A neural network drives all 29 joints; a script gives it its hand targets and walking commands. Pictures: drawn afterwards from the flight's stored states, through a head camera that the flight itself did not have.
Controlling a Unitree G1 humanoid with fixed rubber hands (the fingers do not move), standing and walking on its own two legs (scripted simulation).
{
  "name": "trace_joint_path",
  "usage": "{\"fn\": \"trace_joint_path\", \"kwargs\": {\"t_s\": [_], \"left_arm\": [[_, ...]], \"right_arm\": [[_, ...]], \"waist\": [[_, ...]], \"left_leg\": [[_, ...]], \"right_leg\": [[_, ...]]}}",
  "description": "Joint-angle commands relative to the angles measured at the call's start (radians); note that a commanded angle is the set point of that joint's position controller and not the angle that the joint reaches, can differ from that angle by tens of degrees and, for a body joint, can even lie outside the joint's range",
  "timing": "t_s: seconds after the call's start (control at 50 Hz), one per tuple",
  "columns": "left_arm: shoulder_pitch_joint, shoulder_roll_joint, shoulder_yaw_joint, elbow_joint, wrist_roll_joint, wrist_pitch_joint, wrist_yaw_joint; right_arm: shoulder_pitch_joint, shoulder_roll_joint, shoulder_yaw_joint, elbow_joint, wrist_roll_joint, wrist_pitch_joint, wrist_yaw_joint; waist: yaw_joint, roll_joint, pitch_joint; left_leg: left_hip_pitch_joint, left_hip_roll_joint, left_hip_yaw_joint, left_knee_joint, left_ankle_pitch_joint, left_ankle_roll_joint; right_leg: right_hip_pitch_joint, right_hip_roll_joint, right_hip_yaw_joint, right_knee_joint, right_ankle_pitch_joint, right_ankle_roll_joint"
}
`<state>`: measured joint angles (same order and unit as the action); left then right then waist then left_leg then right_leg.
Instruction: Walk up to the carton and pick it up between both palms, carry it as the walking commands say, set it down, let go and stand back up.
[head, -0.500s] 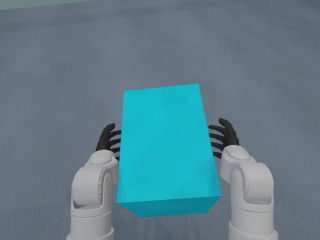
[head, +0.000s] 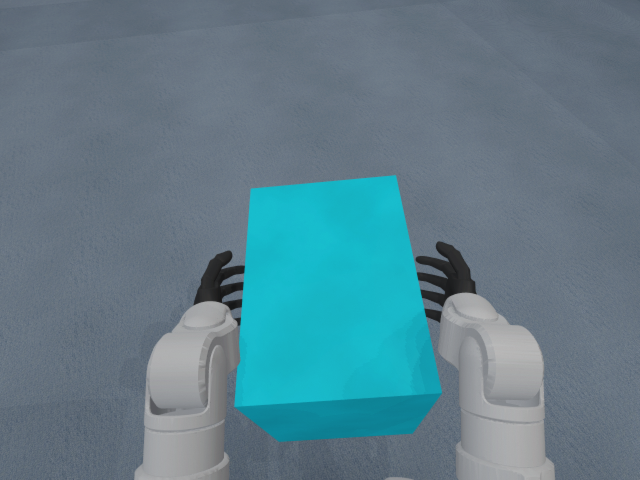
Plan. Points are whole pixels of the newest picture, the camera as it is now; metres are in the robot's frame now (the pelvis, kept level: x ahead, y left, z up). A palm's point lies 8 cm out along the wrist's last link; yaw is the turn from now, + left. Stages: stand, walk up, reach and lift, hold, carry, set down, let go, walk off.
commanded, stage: carry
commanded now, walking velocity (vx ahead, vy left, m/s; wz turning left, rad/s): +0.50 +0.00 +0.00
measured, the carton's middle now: (334, 315) +0.33 -0.01 -0.01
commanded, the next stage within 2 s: none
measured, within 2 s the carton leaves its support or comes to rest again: neither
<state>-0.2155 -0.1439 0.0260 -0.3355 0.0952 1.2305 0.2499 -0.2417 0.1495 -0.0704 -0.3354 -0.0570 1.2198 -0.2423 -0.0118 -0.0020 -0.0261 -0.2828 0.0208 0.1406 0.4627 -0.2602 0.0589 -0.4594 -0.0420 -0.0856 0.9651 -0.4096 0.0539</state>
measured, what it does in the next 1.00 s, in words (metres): walks ahead: right foot, then left foot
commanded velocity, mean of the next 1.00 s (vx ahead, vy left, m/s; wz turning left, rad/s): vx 0.50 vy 0.00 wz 0.00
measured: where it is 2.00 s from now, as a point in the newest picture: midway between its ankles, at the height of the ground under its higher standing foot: (304, 227)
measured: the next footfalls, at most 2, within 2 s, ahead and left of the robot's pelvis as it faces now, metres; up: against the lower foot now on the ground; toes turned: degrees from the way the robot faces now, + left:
right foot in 0.18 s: +0.23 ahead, -0.13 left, +0.00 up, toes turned -5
left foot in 0.50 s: +0.47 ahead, +0.12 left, +0.00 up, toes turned +8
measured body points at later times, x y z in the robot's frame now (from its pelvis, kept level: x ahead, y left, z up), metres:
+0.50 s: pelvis +0.33 +0.02 -0.02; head +0.34 +0.01 +0.43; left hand +0.62 +0.15 +0.08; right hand +0.63 -0.13 +0.08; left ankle +0.43 +0.12 -0.74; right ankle +0.19 -0.12 -0.74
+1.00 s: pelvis +0.63 +0.02 +0.00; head +0.65 +0.00 +0.45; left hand +0.93 +0.15 +0.09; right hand +0.92 -0.13 +0.08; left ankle +0.54 +0.11 -0.68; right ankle +0.61 -0.09 -0.74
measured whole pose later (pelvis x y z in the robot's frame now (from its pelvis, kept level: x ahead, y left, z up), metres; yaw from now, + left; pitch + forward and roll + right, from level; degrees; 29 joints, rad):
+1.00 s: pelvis +0.63 +0.02 +0.00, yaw +1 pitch +6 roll +2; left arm -0.25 -0.15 0.03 -0.31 0.10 1.23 0.25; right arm -0.24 0.15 -0.09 -0.35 -0.06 1.22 -0.25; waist -0.01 0.01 -0.08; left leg -0.41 0.01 0.15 0.94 -0.49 0.01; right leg -0.33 -0.07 -0.09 0.52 -0.29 -0.02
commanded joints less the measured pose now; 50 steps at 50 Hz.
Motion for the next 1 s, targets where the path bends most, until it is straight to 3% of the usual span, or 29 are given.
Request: {"fn": "trace_joint_path", "kwargs": {"t_s": [0.0,0.08,0.12,0.14,0.16,0.18,0.2,0.22,0.26,0.28,0.34,0.4,0.44,0.46,0.48,0.5,0.52,0.54,0.58,0.64,0.74,0.8,0.82,0.84,0.86,0.88,0.92,0.96,0.98], "left_arm": [[-0.495,-1.089,-0.576,-0.208,-0.404,-0.077,-0.233],[-0.514,-1.061,-0.564,-0.198,-0.401,-0.065,-0.229],[-0.501,-1.05,-0.547,-0.18,-0.393,-0.052,-0.226],[-0.463,-1.042,-0.534,-0.17,-0.391,-0.045,-0.224],[-0.425,-1.01,-0.515,-0.143,-0.376,-0.04,-0.224],[-0.437,-0.997,-0.512,-0.103,-0.366,-0.038,-0.223],[-0.396,-0.989,-0.499,-0.068,-0.346,-0.032,-0.219],[-0.379,-1.028,-0.506,-0.092,-0.363,-0.031,-0.221],[-0.427,-1.06,-0.502,-0.131,-0.388,-0.047,-0.233],[-0.489,-1.052,-0.489,-0.146,-0.393,-0.063,-0.236],[-0.424,-1.047,-0.481,-0.176,-0.398,-0.067,-0.238],[-0.456,-1.024,-0.479,-0.203,-0.402,-0.073,-0.236],[-0.459,-1.014,-0.478,-0.172,-0.395,-0.066,-0.231],[-0.5,-1.001,-0.479,-0.16,-0.387,-0.063,-0.226],[-0.529,-0.986,-0.482,-0.154,-0.384,-0.056,-0.223],[-0.497,-0.973,-0.49,-0.136,-0.376,-0.044,-0.22],[-0.415,-0.986,-0.502,-0.114,-0.374,-0.029,-0.219],[-0.391,-1.011,-0.508,-0.107,-0.37,-0.029,-0.223],[-0.435,-1.066,-0.528,-0.1,-0.385,-0.045,-0.236],[-0.51,-1.1,-0.565,-0.178,-0.411,-0.074,-0.237],[-0.528,-1.084,-0.56,-0.198,-0.404,-0.074,-0.233],[-0.534,-1.053,-0.537,-0.161,-0.388,-0.057,-0.229],[-0.5,-1.049,-0.521,-0.149,-0.385,-0.053,-0.227],[-0.465,-1.03,-0.511,-0.143,-0.38,-0.047,-0.226],[-0.439,-1.016,-0.504,-0.104,-0.366,-0.041,-0.226],[-0.422,-0.995,-0.491,-0.052,-0.346,-0.037,-0.222],[-0.397,-1.039,-0.498,-0.073,-0.366,-0.032,-0.226],[-0.472,-1.043,-0.481,-0.116,-0.382,-0.055,-0.235],[-0.471,-1.045,-0.476,-0.143,-0.389,-0.062,-0.237]], "right_arm": [[-0.387,1.069,0.558,-0.198,0.345,-0.058,0.232],[-0.414,1.04,0.555,-0.202,0.338,-0.046,0.225],[-0.394,1.024,0.558,-0.182,0.328,-0.031,0.217],[-0.386,1.01,0.556,-0.17,0.323,-0.021,0.212],[-0.384,0.985,0.554,-0.168,0.322,-0.011,0.208],[-0.41,0.985,0.553,-0.156,0.318,-0.006,0.208],[-0.394,0.989,0.568,-0.125,0.324,0.002,0.209],[-0.331,1.026,0.573,-0.115,0.324,0.001,0.209],[-0.375,1.053,0.585,-0.153,0.337,-0.018,0.21],[-0.458,1.056,0.587,-0.188,0.341,-0.029,0.208],[-0.408,1.067,0.608,-0.209,0.339,-0.037,0.201],[-0.446,1.055,0.6,-0.231,0.345,-0.039,0.197],[-0.447,1.044,0.583,-0.206,0.344,-0.033,0.198],[-0.449,1.035,0.562,-0.171,0.336,-0.03,0.197],[-0.458,1.005,0.543,-0.156,0.324,-0.028,0.193],[-0.412,0.992,0.535,-0.123,0.32,-0.024,0.189],[-0.301,0.988,0.535,-0.096,0.315,-0.016,0.193],[-0.315,1.008,0.547,-0.11,0.32,-0.014,0.202],[-0.374,1.054,0.556,-0.131,0.321,-0.029,0.214],[-0.41,1.091,0.549,-0.182,0.349,-0.054,0.23],[-0.436,1.059,0.557,-0.22,0.347,-0.055,0.228],[-0.431,1.032,0.553,-0.178,0.331,-0.036,0.218],[-0.441,1.026,0.556,-0.182,0.329,-0.031,0.214],[-0.427,1.007,0.555,-0.179,0.327,-0.021,0.208],[-0.425,0.996,0.556,-0.172,0.322,-0.012,0.207],[-0.439,0.992,0.562,-0.135,0.322,-0.004,0.207],[-0.343,1.035,0.561,-0.099,0.318,-0.004,0.207],[-0.443,1.05,0.577,-0.158,0.337,-0.021,0.209],[-0.447,1.06,0.586,-0.18,0.339,-0.027,0.205]], "waist": [[-0.007,0.169,-0.4],[-0.001,0.199,-0.345],[0.014,0.132,-0.394],[0.037,0.05,-0.484],[0.047,-0.175,-0.542],[0.034,-0.313,-0.495],[0.035,-0.233,-0.465],[0.042,-0.148,-0.461],[0.031,-0.104,-0.415],[0.03,-0.136,-0.398],[0.03,-0.248,-0.387],[0.035,-0.268,-0.378],[0.013,-0.197,-0.416],[-0.01,-0.096,-0.473],[-0.024,0.127,-0.513],[-0.018,0.292,-0.487],[-0.018,0.266,-0.464],[-0.02,0.172,-0.455],[-0.013,0.117,-0.436],[-0.009,0.194,-0.433],[-0.004,0.182,-0.391],[0.008,0.138,-0.387],[0.029,0.064,-0.455],[0.042,-0.106,-0.518],[0.039,-0.304,-0.49],[0.038,-0.279,-0.464],[0.04,-0.121,-0.433],[0.033,-0.119,-0.395],[0.032,-0.167,-0.392]], "left_leg": [[0.405,0.287,-0.21,-0.18,0.4,0.105],[0.364,0.236,-0.116,-0.129,0.393,0.072],[0.286,0.178,-0.013,0.081,0.569,0.011],[0.108,0.141,0.026,0.273,0.57,-0.038],[-0.167,0.054,0.022,0.54,0.299,-0.081],[-0.427,-0.061,-0.032,0.691,-0.276,-0.082],[-0.506,-0.057,-0.099,0.75,-0.365,-0.062],[-0.538,-0.017,-0.138,0.73,-0.3,-0.055],[-0.56,0.022,-0.116,0.556,-0.213,-0.059],[-0.509,0.024,-0.103,0.464,-0.189,-0.071],[-0.341,0.001,-0.042,0.236,-0.064,-0.085],[-0.13,-0.043,0.038,0.041,0.119,-0.078],[0.167,-0.048,0.085,-0.089,0.258,-0.071],[0.405,0.018,0.0,-0.057,0.227,-0.03],[0.575,0.242,-0.356,-0.095,0.216,0.072],[0.692,0.372,-0.591,-0.134,0.388,0.176],[0.695,0.397,-0.584,-0.087,0.593,0.22],[0.656,0.393,-0.54,-0.077,0.572,0.211],[0.565,0.335,-0.4,-0.097,0.573,0.144],[0.475,0.301,-0.28,-0.158,0.495,0.112],[0.368,0.262,-0.152,-0.16,0.331,0.089],[0.304,0.196,-0.047,-0.005,0.376,0.028],[0.165,0.157,0.006,0.161,0.468,-0.02],[-0.072,0.091,0.036,0.389,0.31,-0.069],[-0.365,-0.02,0.003,0.559,-0.161,-0.083],[-0.485,-0.045,-0.069,0.653,-0.36,-0.068],[-0.539,0.02,-0.127,0.595,-0.268,-0.057],[-0.507,0.031,-0.107,0.435,-0.206,-0.069],[-0.451,0.018,-0.083,0.363,-0.156,-0.081]], "right_leg": [[-0.066,-0.028,-0.004,-0.268,0.088,0.012],[0.022,0.024,-0.087,-0.421,0.148,-0.008],[0.261,0.039,-0.095,-0.563,0.233,-0.036],[0.538,-0.034,0.019,-0.544,0.322,-0.08],[0.779,-0.249,0.353,-0.544,0.536,-0.184],[0.911,-0.361,0.557,-0.57,0.855,-0.292],[0.913,-0.39,0.596,-0.571,0.987,-0.318],[0.889,-0.391,0.522,-0.583,0.86,-0.284],[0.869,-0.32,0.362,-0.606,0.777,-0.198],[0.794,-0.291,0.305,-0.628,0.712,-0.179],[0.645,-0.255,0.181,-0.674,0.632,-0.168],[0.524,-0.217,0.057,-0.629,0.618,-0.121],[0.384,-0.157,-0.052,-0.472,0.574,-0.078],[0.225,-0.115,-0.099,-0.318,0.492,-0.039],[-0.002,-0.031,-0.136,-0.037,0.236,0.016],[-0.219,0.059,-0.062,0.167,-0.139,0.024],[-0.266,0.047,0.036,0.248,-0.167,-0.003],[-0.294,0.005,0.063,0.223,-0.142,-0.015],[-0.256,-0.057,0.075,0.082,-0.027,-0.008],[-0.134,-0.032,0.02,-0.128,0.022,0.012],[0.021,0.007,-0.055,-0.385,0.123,-0.003],[0.204,0.031,-0.094,-0.572,0.222,-0.027],[0.448,-0.01,-0.015,-0.57,0.264,-0.064],[0.695,-0.188,0.241,-0.573,0.435,-0.14],[0.864,-0.336,0.509,-0.595,0.67,-0.257],[0.915,-0.381,0.579,-0.587,0.89,-0.308],[0.882,-0.388,0.451,-0.605,0.776,-0.263],[0.807,-0.312,0.333,-0.636,0.71,-0.197],[0.748,-0.285,0.28,-0.651,0.676,-0.186]]}}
